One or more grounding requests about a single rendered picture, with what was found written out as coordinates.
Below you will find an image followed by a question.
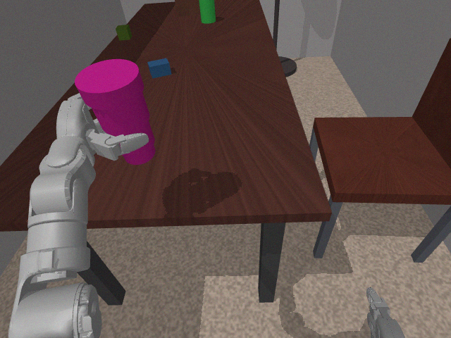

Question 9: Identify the left robot hand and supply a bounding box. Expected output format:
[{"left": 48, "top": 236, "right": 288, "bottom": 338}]
[{"left": 56, "top": 93, "right": 149, "bottom": 161}]

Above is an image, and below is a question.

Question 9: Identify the table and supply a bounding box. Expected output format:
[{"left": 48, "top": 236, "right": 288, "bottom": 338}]
[{"left": 0, "top": 0, "right": 332, "bottom": 306}]

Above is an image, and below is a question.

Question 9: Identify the right robot hand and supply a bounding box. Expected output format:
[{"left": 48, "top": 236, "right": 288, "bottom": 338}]
[{"left": 366, "top": 287, "right": 405, "bottom": 338}]

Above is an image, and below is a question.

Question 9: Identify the coat stand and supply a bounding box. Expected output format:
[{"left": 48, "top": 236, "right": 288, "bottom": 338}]
[{"left": 273, "top": 0, "right": 297, "bottom": 77}]

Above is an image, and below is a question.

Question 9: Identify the chair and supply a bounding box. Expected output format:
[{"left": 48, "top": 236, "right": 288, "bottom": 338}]
[{"left": 309, "top": 38, "right": 451, "bottom": 263}]

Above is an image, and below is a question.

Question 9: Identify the left robot arm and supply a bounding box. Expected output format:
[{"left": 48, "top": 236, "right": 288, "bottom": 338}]
[{"left": 8, "top": 136, "right": 102, "bottom": 338}]

